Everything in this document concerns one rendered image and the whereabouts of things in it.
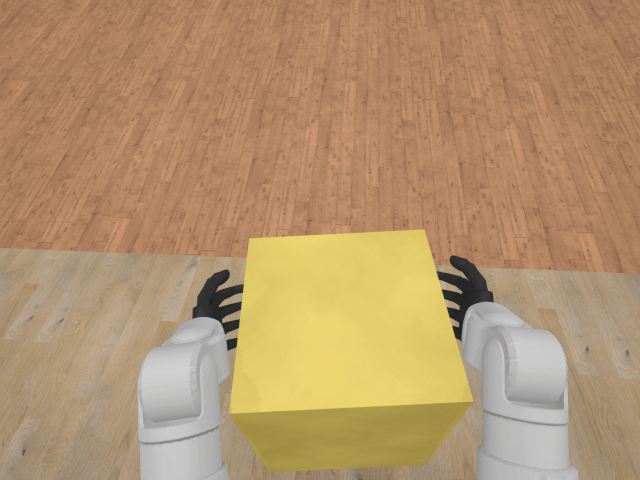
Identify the right robot hand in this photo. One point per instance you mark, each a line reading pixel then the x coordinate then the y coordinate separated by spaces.
pixel 473 291

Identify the left robot hand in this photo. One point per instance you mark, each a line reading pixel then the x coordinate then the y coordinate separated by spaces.
pixel 208 302

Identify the robot left forearm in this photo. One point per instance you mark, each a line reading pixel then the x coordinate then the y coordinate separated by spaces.
pixel 179 405

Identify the robot right forearm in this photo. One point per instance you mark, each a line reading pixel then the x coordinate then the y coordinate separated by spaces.
pixel 524 394

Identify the carton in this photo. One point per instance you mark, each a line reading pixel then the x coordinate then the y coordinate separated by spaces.
pixel 346 356

